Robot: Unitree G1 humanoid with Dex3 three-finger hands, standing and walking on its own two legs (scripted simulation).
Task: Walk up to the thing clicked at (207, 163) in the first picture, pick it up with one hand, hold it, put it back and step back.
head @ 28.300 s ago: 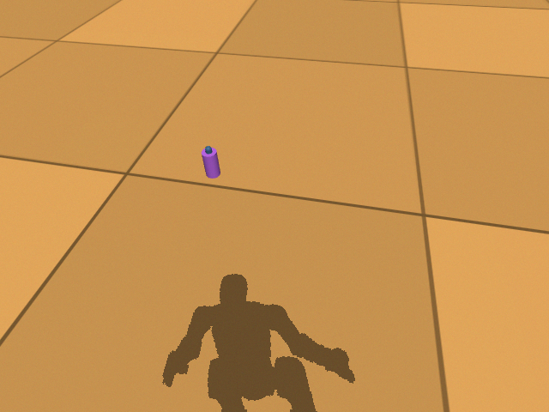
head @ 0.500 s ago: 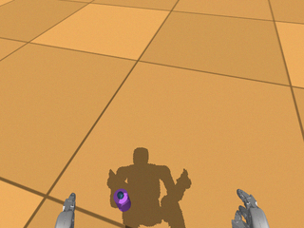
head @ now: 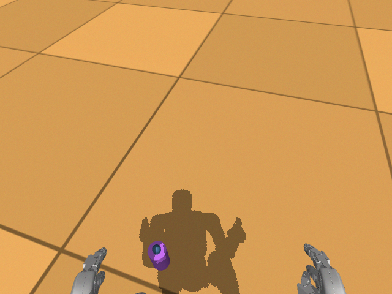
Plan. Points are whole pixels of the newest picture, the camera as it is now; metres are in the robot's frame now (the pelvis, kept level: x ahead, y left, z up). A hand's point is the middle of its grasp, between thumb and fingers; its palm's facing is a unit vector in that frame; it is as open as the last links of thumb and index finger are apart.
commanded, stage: stand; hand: left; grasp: from the side
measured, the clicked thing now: (158, 254) +0.42 +0.19 -0.63
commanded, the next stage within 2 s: none
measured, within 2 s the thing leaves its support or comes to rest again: neither
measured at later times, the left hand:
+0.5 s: hand out of the picture +0.08 +0.25 -0.12, palm faces -0.01 -0.94 -0.35, open 7.4 cm
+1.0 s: hand out of the picture +0.04 +0.25 -0.10, palm faces -0.01 -0.94 -0.35, open 7.4 cm
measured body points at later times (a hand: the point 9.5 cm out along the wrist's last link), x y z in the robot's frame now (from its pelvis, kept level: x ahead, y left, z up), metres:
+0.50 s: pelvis +0.00 +0.01 +0.04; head +0.02 +0.01 +0.49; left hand +0.08 +0.30 -0.09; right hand +0.08 -0.29 -0.09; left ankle +0.01 +0.13 -0.69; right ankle +0.01 -0.14 -0.69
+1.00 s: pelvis -0.01 +0.01 +0.06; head -0.02 +0.00 +0.51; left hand +0.04 +0.30 -0.08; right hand +0.05 -0.28 -0.08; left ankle +0.01 +0.13 -0.69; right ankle +0.01 -0.14 -0.69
